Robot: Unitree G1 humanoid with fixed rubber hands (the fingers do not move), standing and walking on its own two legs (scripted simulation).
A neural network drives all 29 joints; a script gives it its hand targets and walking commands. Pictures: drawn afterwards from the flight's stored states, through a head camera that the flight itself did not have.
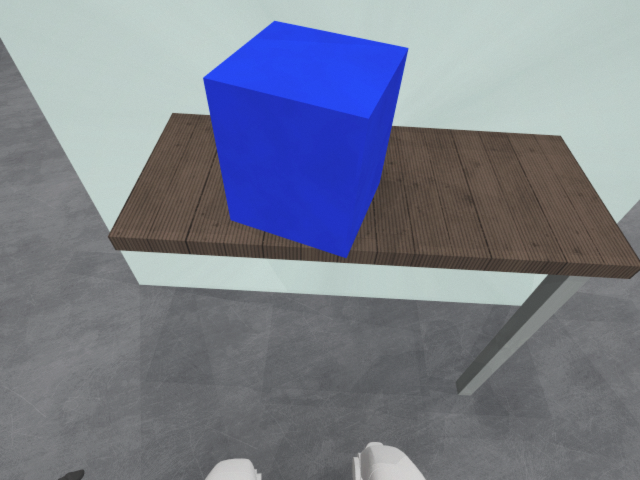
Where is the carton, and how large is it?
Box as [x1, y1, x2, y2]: [203, 21, 407, 257]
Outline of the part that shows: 274,21 203,77 230,219 346,257 379,182 407,48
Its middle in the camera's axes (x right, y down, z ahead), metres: -0.01 -0.16 +0.60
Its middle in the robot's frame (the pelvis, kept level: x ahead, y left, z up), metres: +0.56 +0.02 +0.12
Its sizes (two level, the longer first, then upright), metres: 0.210 0.200 0.250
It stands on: a table, 0.72 m high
